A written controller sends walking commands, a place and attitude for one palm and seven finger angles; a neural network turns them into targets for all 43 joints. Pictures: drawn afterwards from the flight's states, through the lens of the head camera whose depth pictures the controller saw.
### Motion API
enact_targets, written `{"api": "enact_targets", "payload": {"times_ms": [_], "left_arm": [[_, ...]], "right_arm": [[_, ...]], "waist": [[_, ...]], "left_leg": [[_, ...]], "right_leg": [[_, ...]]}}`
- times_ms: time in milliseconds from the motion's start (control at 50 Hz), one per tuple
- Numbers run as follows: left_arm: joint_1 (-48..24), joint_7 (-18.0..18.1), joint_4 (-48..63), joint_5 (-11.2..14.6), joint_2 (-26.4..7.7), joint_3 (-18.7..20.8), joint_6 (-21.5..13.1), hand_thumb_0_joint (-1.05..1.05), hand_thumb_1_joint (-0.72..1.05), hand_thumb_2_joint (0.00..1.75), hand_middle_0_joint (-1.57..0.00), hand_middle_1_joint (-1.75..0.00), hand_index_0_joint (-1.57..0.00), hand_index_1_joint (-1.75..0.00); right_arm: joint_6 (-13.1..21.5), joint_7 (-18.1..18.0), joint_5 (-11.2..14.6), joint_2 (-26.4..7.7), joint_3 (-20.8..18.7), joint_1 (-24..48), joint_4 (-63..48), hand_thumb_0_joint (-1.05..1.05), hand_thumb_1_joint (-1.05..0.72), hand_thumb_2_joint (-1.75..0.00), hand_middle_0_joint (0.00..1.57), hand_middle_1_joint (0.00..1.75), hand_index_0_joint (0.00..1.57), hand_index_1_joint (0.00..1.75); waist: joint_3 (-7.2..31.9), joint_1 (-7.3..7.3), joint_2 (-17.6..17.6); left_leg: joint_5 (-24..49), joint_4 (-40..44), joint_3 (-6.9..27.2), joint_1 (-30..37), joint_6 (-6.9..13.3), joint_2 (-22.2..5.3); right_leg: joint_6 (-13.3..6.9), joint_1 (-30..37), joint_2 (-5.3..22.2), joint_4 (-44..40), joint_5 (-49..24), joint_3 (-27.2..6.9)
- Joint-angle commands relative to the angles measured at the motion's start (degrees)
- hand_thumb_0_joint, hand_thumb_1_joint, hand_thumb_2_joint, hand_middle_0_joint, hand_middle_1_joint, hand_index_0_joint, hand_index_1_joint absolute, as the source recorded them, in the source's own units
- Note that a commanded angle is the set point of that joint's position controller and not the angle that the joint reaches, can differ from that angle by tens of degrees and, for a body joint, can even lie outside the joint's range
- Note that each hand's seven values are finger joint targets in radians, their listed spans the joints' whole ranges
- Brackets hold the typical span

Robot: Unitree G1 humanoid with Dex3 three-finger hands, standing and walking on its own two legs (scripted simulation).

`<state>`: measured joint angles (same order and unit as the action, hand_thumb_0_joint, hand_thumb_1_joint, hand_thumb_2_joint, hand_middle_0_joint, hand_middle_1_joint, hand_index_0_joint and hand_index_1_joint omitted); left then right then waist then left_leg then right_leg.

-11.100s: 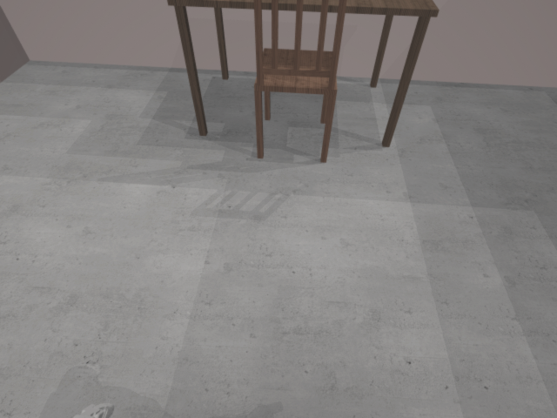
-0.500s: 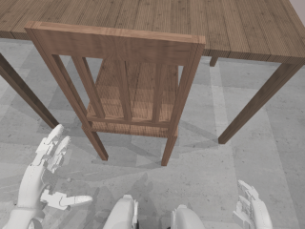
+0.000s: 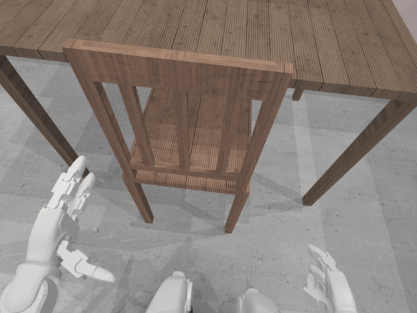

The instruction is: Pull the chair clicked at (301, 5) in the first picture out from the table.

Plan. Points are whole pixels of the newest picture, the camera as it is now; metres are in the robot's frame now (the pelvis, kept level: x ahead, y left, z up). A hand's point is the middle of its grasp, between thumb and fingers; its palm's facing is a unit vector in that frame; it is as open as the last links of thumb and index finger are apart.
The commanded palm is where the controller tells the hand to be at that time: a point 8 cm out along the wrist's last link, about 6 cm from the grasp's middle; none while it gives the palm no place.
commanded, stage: raise the hand toward the chair's back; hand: left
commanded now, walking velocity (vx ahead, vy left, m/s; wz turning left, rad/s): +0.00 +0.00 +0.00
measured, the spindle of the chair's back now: (183, 135) +0.48 +0.10 -0.01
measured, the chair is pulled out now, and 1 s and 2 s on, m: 0.00 0.00 0.00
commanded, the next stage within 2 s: aim the fingers beside a spindle in 0.50 s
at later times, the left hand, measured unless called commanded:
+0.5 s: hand (111, 227) +0.25 +0.18 +0.05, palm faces -0.01 -1.00 -0.06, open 16.9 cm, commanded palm +0.22 +0.24 +0.05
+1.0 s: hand (118, 210) +0.28 +0.19 +0.03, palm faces -0.02 -1.00 -0.05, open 16.9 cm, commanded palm +0.26 +0.24 +0.04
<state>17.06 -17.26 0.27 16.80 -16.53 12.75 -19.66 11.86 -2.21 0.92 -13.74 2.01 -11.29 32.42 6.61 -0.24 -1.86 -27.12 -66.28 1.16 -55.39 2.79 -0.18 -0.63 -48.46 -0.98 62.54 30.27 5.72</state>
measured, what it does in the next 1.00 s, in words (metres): stands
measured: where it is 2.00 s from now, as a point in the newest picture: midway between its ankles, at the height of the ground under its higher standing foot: outside the picture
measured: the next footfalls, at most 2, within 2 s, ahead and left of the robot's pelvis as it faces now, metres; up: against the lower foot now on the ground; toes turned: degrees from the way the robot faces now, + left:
none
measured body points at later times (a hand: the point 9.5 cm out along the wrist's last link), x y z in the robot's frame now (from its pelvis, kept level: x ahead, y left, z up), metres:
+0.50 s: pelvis +0.00 -0.02 +0.00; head +0.08 -0.01 +0.44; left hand +0.24 +0.24 +0.05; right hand +0.19 -0.26 -0.08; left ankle +0.05 +0.08 -0.65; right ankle +0.00 -0.12 -0.65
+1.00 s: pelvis +0.00 -0.02 -0.01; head +0.09 -0.01 +0.43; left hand +0.28 +0.24 +0.04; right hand +0.17 -0.27 -0.10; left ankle +0.05 +0.08 -0.65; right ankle +0.00 -0.12 -0.65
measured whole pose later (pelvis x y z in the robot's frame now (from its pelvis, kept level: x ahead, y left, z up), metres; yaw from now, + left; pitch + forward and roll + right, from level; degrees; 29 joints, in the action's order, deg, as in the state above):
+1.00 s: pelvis +0.00 -0.02 -0.01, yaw -1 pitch +18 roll -3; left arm 6.9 -18.7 -10.7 16.8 -16.3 14.9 -21.7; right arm 13.2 -2.5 0.9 -15.3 1.0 -11.2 34.9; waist 6.9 0.9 -1.7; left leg -27.4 -67.5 0.9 -57.8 1.0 -1.3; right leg -2.4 -52.2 -2.0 65.5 31.2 5.3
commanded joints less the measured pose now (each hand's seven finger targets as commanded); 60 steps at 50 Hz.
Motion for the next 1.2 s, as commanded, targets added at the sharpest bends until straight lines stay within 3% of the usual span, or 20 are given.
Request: {"api": "enact_targets", "payload": {"times_ms": [0,80,160,260,340,540,620,680,780,820,880,980,1060,1120,1180], "left_arm": [[-3.3,0.09,11.88,1.08,-8.33,5.05,-4.28,0.0,-0.5,0.3,-0.06,-0.08,-0.06,-0.08],[-1.75,0.02,9.02,1.25,-7.9,5.26,-4.08,0.0,-0.5,0.3,-0.06,-0.08,-0.06,-0.08],[-2.95,0.22,9.19,1.18,-7.83,4.89,-4.82,0.0,-0.5,0.3,-0.06,-0.08,-0.06,-0.08],[-3.09,0.96,11.11,1.05,-8.45,5.44,-6.32,0.0,-0.5,0.3,-0.06,-0.08,-0.06,-0.08],[-3.04,0.68,8.53,1.11,-7.07,4.61,-5.9,0.0,-0.5,0.3,-0.06,-0.08,-0.06,-0.08],[-4.13,0.42,9.27,1.13,-7.73,5.04,-5.74,0.0,-0.5,0.3,-0.06,-0.08,-0.06,-0.08],[-6.27,-0.23,4.82,1.27,-8.22,6.31,-5.57,0.0,-0.5,0.3,-0.06,-0.08,-0.06,-0.08],[-8.91,-1.21,5.84,1.39,-8.9,6.13,-6.5,0.0,-0.5,0.3,-0.06,-0.08,-0.06,-0.08],[-13.47,-1.6,2.4,1.23,-9.23,5.84,-6.51,0.0,-0.5,0.3,-0.06,-0.08,-0.06,-0.08],[-16.05,-1.49,2.77,1.1,-9.12,5.45,-6.66,0.0,-0.5,0.3,-0.06,-0.08,-0.06,-0.08],[-13.89,-1.02,0.22,1.05,-10.75,8.09,-6.21,0.0,-0.5,0.3,-0.06,-0.08,-0.06,-0.08],[-12.51,-0.88,0.37,0.91,-10.01,7.89,-6.11,0.0,-0.5,0.3,-0.06,-0.08,-0.06,-0.08],[-14.43,-0.87,0.17,0.95,-7.73,5.43,-7.0,0.0,-0.5,0.3,-0.06,-0.08,-0.06,-0.08],[-17.02,-0.63,-1.66,0.6,-8.42,5.86,-7.55,0.0,-0.5,0.3,-0.06,-0.08,-0.06,-0.08],[-19.71,-0.36,-0.32,-0.02,-8.46,5.04,-8.3,0.0,-0.5,0.3,-0.06,-0.08,-0.06,-0.08]], "right_arm": [[3.8,-0.86,0.15,-9.14,-4.38,0.86,-7.78,0.0,-0.9,-0.9,0.2,0.3,0.2,0.3],[3.73,-0.65,0.15,-9.11,-4.66,1.08,-7.49,0.0,-0.9,-0.9,0.2,0.3,0.2,0.3],[3.79,-0.47,0.15,-9.14,-4.67,1.34,-7.51,0.0,-0.9,-0.9,0.2,0.3,0.2,0.3],[4.01,-0.28,-0.03,-9.04,-4.74,1.06,-7.33,0.0,-0.9,-0.9,0.2,0.3,0.2,0.3],[3.8,-0.27,0.15,-8.74,-4.68,1.31,-7.0,0.0,-0.9,-0.9,0.2,0.3,0.2,0.3],[3.91,-0.71,0.34,-8.36,-4.37,1.75,-7.09,0.0,-0.9,-0.9,0.2,0.3,0.2,0.3],[3.71,-0.91,0.38,-8.39,-4.32,1.85,-6.14,0.0,-0.9,-0.9,0.2,0.3,0.2,0.3],[4.26,-1.04,0.4,-8.65,-4.11,1.84,-6.16,0.0,-0.9,-0.9,0.2,0.3,0.2,0.3],[4.73,-1.43,0.35,-9.27,-4.08,1.12,-5.29,0.0,-0.9,-0.9,0.2,0.3,0.2,0.3],[5.07,-1.39,0.29,-9.33,-3.97,1.23,-5.44,0.0,-0.9,-0.9,0.2,0.3,0.2,0.3],[4.84,-1.31,0.1,-9.51,-4.27,0.8,-5.41,0.0,-0.9,-0.9,0.2,0.3,0.2,0.3],[4.33,-0.58,-0.11,-9.55,-4.51,0.83,-5.79,0.0,-0.9,-0.9,0.2,0.3,0.2,0.3],[4.2,-0.15,-0.18,-9.6,-4.58,0.72,-5.54,0.0,-0.9,-0.9,0.2,0.3,0.2,0.3],[4.14,-0.24,-0.34,-9.9,-4.5,0.49,-4.97,0.0,-0.9,-0.9,0.2,0.3,0.2,0.3],[4.3,-0.34,-0.45,-10.11,-4.46,0.6,-4.99,0.0,-0.9,-0.9,0.2,0.3,0.2,0.3]], "waist": [[16.48,0.21,-4.53],[15.56,0.39,-1.78],[14.37,0.46,-2.91],[16.85,0.21,-3.59],[15.04,0.98,-0.84],[15.83,0.73,-1.02],[13.97,1.31,1.39],[15.35,0.85,-1.64],[15.22,1.85,0.32],[16.17,1.52,-1.41],[18.29,0.45,0.22],[20.35,-0.01,-1.99],[18.66,1.09,-1.31],[17.37,1.59,0.05],[18.64,1.46,-2.52]], "left_leg": [[14.11,12.17,5.04,19.26,-2.67,-0.21],[14.63,11.2,4.05,16.96,-2.17,0.14],[12.3,11.28,3.57,15.78,-2.12,0.23],[14.65,10.43,3.0,16.66,-1.96,0.35],[13.55,9.55,2.51,14.68,-1.57,0.5],[13.25,8.8,2.09,14.04,-1.35,0.66],[11.58,7.44,1.87,10.65,-1.37,0.68],[11.72,7.11,1.76,11.27,-1.33,0.66],[11.0,6.42,1.96,10.6,-1.12,0.44],[10.71,6.88,2.01,11.2,-1.25,0.44],[12.24,6.55,1.81,10.57,-1.16,0.47],[16.28,6.87,1.74,12.84,-1.22,0.47],[14.02,6.88,1.96,12.43,-1.4,0.38],[12.0,6.41,2.11,10.39,-1.31,0.31],[11.82,6.37,2.42,12.04,-1.32,0.19]], "right_leg": [[-1.02,3.08,-2.19,-8.09,-9.43,-1.18],[-0.79,4.41,-2.32,-8.31,-11.14,-1.59],[-0.76,3.8,-2.08,-8.65,-9.46,-2.11],[-0.82,5.23,-2.02,-8.18,-12.02,-2.72],[-0.39,5.23,-1.94,-8.8,-12.47,-3.5],[-0.23,6.53,-1.6,-9.23,-12.85,-4.99],[0.23,6.02,-1.2,-9.65,-11.77,-6.61],[-0.13,5.94,-1.2,-9.18,-11.05,-7.04],[-0.03,4.1,-1.31,-8.93,-10.17,-6.85],[-0.25,3.96,-1.19,-8.56,-9.54,-6.53],[-0.19,5.8,-1.23,-8.18,-11.41,-6.91],[-0.35,5.71,-1.48,-6.34,-16.46,-5.16],[-0.3,2.74,-1.56,-6.16,-13.72,-4.33],[-0.37,1.53,-1.56,-6.02,-11.54,-4.57],[-0.74,-0.34,-1.72,-5.24,-10.24,-4.02]]}}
